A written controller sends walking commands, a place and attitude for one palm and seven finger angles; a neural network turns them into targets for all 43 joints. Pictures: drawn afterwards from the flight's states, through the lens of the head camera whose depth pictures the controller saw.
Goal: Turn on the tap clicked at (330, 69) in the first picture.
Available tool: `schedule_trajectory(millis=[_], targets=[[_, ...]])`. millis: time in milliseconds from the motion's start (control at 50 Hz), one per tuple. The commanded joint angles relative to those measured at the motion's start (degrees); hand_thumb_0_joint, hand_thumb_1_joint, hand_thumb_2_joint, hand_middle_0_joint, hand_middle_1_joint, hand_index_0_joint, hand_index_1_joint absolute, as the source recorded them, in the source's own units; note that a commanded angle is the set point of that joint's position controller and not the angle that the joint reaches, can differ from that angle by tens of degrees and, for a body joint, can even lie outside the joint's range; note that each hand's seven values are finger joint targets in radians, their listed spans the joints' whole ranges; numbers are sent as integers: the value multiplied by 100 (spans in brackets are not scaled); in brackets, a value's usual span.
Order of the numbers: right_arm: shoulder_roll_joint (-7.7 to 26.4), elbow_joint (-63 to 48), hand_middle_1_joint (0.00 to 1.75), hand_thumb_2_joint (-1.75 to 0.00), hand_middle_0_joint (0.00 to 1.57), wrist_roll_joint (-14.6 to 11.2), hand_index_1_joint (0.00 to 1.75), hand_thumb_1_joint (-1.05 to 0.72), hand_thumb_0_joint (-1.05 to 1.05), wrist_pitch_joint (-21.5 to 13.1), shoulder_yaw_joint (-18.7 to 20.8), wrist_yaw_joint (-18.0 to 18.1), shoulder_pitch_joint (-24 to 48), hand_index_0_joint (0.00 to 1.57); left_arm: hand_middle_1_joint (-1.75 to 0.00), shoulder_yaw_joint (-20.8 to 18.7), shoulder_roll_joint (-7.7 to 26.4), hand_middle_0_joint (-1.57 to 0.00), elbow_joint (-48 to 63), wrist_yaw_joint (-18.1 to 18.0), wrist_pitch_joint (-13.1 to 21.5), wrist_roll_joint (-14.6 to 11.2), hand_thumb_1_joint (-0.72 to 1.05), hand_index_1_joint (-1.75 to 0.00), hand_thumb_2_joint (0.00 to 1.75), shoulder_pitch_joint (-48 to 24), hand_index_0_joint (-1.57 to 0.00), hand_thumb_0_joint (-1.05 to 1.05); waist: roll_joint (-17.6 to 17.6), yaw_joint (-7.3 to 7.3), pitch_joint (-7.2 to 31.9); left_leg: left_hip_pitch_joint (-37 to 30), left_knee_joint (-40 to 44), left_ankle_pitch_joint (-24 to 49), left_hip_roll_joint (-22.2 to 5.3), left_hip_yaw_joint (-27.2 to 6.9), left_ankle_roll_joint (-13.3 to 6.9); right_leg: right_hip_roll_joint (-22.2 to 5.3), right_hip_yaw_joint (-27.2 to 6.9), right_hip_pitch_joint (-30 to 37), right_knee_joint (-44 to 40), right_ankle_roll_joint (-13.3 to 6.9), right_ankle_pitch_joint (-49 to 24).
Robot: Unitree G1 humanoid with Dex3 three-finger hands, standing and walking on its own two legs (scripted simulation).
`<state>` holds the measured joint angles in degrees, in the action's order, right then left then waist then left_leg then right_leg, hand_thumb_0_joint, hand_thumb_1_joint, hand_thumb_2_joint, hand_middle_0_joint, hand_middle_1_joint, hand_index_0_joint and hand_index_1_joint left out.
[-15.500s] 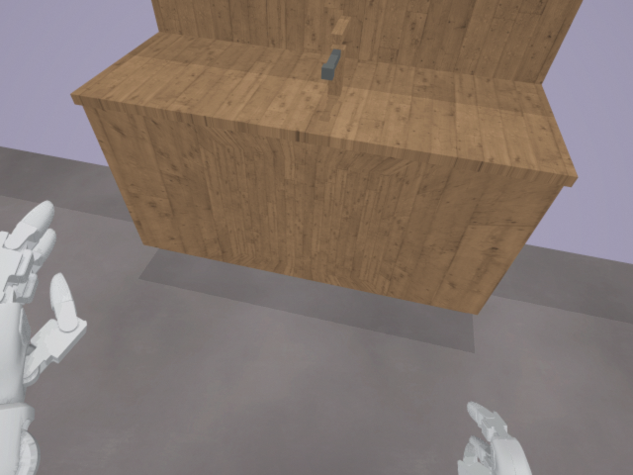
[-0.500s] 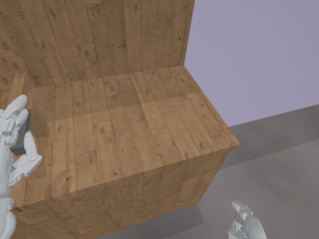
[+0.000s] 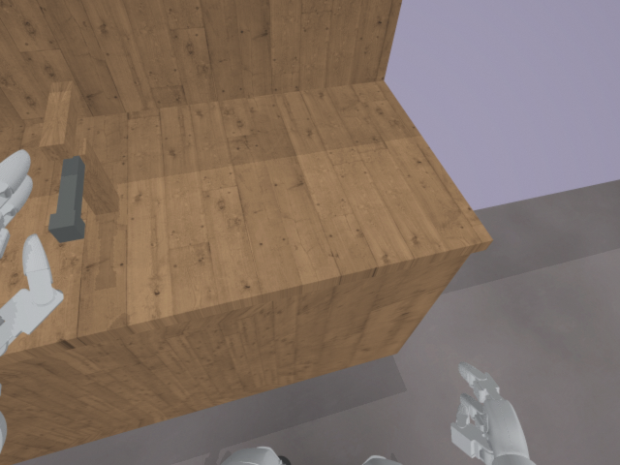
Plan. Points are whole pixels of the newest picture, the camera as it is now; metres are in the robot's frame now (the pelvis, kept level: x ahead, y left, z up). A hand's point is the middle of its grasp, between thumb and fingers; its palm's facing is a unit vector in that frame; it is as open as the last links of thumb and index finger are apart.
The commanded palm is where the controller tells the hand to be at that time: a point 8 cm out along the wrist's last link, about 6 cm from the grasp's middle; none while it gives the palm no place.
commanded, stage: come to a stop and stand still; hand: left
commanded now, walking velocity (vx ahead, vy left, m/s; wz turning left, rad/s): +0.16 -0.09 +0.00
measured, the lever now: (67, 226) +0.35 +0.34 +0.08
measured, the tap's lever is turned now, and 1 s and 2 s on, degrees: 0 0 0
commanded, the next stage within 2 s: look again from close up in 0.86 s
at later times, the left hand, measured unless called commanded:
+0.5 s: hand (26, 254) +0.24 +0.27 +0.20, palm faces +0.44 -0.81 -0.39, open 7.4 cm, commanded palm +0.15 +0.27 +0.19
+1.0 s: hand (58, 280) +0.23 +0.25 +0.17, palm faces +0.37 -0.88 -0.31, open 7.4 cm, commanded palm +0.17 +0.29 +0.19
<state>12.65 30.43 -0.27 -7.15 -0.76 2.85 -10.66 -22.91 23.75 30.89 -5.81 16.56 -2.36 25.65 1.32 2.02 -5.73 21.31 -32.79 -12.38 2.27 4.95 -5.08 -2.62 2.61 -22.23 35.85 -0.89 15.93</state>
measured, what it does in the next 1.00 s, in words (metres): stands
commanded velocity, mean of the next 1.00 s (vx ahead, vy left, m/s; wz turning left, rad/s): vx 0.02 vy -0.01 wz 0.00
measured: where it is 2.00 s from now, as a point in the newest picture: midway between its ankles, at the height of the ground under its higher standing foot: outside the picture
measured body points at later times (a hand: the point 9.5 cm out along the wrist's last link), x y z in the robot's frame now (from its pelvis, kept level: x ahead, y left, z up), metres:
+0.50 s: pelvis -0.02 +0.00 +0.01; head +0.01 +0.02 +0.45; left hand +0.21 +0.31 +0.22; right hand +0.14 -0.25 -0.06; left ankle +0.01 +0.09 -0.73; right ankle +0.01 -0.13 -0.73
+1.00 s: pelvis +0.00 +0.01 +0.01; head +0.01 +0.04 +0.46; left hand +0.21 +0.30 +0.19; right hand +0.18 -0.20 -0.05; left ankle +0.01 +0.09 -0.73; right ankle +0.01 -0.13 -0.73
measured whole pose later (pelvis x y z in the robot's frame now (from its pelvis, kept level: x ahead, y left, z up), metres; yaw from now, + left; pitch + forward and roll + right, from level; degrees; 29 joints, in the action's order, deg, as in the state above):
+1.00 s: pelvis +0.00 +0.01 +0.01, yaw -2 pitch -1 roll -1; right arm 9.6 33.1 -0.4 -8.7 -2.8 0.8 -11.7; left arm -18.7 18.7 22.3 -5.5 13.7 -0.4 19.4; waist 1.9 2.2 -1.5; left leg 12.7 -26.9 -13.4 1.8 1.3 -3.3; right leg -0.2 -0.6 -11.1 22.7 1.5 10.7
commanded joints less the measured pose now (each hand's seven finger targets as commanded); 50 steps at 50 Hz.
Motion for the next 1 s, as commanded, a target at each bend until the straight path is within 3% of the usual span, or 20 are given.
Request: schedule_trajectory(millis=[0,80,140,180,200,240,280,320,340,360,380,420,480,560,580,680,740,820,920,980], targets=[[611,-693,30,-90,20,30,30,-90,0,-432,302,-16,114,20,-30,-617,779,-20,1116,-162,215,-53,90,-30,90,-451,-20,0,-954,-109,1387,-1325,1791,-52,-1677,-1855,97,144,-339,-194,1015,-8,952],[668,-651,30,-90,20,-71,30,-90,0,-442,308,-131,189,20,-30,-468,709,-20,984,-173,-143,33,90,-30,90,-496,-20,0,-988,-106,1184,-1333,1805,-1280,-1418,-1588,290,195,-126,391,-664,-1,520],[656,-663,30,-90,20,-49,30,-90,0,-299,259,-162,328,20,-30,-451,793,-20,730,-163,-270,91,90,-30,90,-541,-20,0,-640,-88,1025,-262,1381,-2163,-1018,-1303,493,88,-192,1646,-1628,-185,-223],[693,-692,30,-90,20,-135,30,-90,0,-233,400,-139,209,20,-30,-515,863,-20,768,-162,-392,91,90,-30,90,-460,-20,0,376,-120,801,-453,99,-1946,-389,-686,495,-571,-1066,677,-2128,-665,1123],[620,-642,30,-90,20,-141,30,-90,0,-202,358,-139,161,20,-30,-327,640,-20,733,-141,-415,-6,90,-30,90,-352,-20,0,577,-209,812,-886,-962,-1252,-237,-643,427,-1035,-1611,-51,-2365,-906,972],[513,-510,30,-90,20,-173,30,-90,0,-193,282,-152,173,20,-30,-358,706,-20,902,-203,-474,-73,90,-30,90,-577,-20,0,728,-315,843,-654,-1294,-815,-233,-732,456,-1387,-1653,41,-2058,-1053,66],[503,-442,30,-90,20,-192,30,-90,0,-256,282,-84,283,20,-30,-587,929,-20,987,-284,-439,-47,90,-30,90,-697,-20,0,208,-310,732,-788,171,-677,-374,-837,420,-1066,-1261,312,-1445,-756,-267],[627,-456,30,-90,20,-131,30,-90,0,-334,336,-25,323,20,-30,-539,799,-20,983,-314,-322,-19,90,-30,90,-511,-20,0,-782,-173,975,-1060,1115,766,-749,-1141,247,-218,-599,867,-698,-280,-864],[762,-401,30,-90,20,269,30,-90,0,-720,451,-16,-410,20,-30,-3628,4903,-20,1868,-201,345,835,90,-30,90,-5507,-20,0,3,283,469,190,469,1434,-793,-614,280,-79,-718,664,-1013,-60,-804],[100,-315,30,-90,20,52,30,-90,0,-695,44,-66,102,20,-30,-1246,1673,-20,-1173,118,148,180,90,-30,90,-2251,-20,0,369,-47,1106,-659,201,817,-280,-882,379,-440,-1182,330,-1257,-457,-837],[471,-523,30,-90,20,-81,30,-90,0,-673,281,-164,97,20,-30,-840,871,-20,-935,137,44,-22,90,-30,90,-1308,-20,0,-871,-4,1449,-1286,733,1133,-285,-735,469,-222,-1110,834,-833,-476,-1430],[583,-658,30,-90,20,-127,30,-90,0,-639,329,-270,217,20,-30,-343,680,-20,256,145,203,-26,90,-30,90,-1356,-20,0,-1376,-35,1410,-777,924,1203,-691,-953,384,-42,-692,1396,-738,-163,-1022],[620,-712,30,-90,20,-164,30,-90,0,-641,360,-411,325,20,-30,-205,500,-20,550,41,126,7,90,-30,90,-257,-20,0,-670,49,1438,-586,958,987,-741,-838,330,40,-457,1670,-852,-63,-1060],[611,-750,30,-90,20,-85,30,-90,0,-529,290,-264,335,20,-30,-667,854,-20,508,-62,111,9,90,-30,90,-274,-20,0,-100,4,1115,-312,1213,-144,-717,-864,352,56,-494,1464,-1159,-13,-559],[638,-739,30,-90,20,-79,30,-90,0,-487,274,-213,386,20,-30,-856,1059,-20,594,-87,122,26,90,-30,90,-527,-20,0,-266,-28,975,-311,1318,-318,-704,-880,353,76,-488,1363,-1184,-21,-463],[534,-729,30,-90,20,-45,30,-90,0,-504,185,-75,447,20,-30,-553,847,-20,681,-32,211,88,90,-30,90,-1489,-20,0,-756,-63,869,-381,1517,-1125,-726,-937,259,108,-541,1298,-1329,-26,-133],[535,-665,30,-90,20,-28,30,-90,0,-559,180,-86,365,20,-30,-190,532,-20,469,-44,172,142,90,-30,90,-1491,-20,0,-615,-39,901,-417,1533,-1281,-723,-976,259,101,-538,1364,-1444,-22,-79],[546,-611,30,-90,20,-23,30,-90,0,-553,176,-123,354,20,-30,125,298,-20,411,-61,92,198,90,-30,90,-1478,-20,0,-645,-60,786,-530,1611,-1074,-693,-1007,334,145,-524,1256,-1520,-26,-198],[513,-623,30,-90,20,-18,30,-90,0,-440,174,-134,369,20,-30,-73,428,-20,326,-87,28,158,90,-30,90,-1231,-20,0,-413,-59,955,-661,1422,-169,-601,-899,420,105,-459,1469,-1567,-34,-801],[516,-658,30,-90,20,-20,30,-90,0,-403,163,-131,446,20,-30,-356,718,-20,591,-92,34,115,90,-30,90,-1075,-20,0,-585,-43,1169,-858,1299,604,-574,-849,472,92,-360,1622,-1472,-21,-1291]])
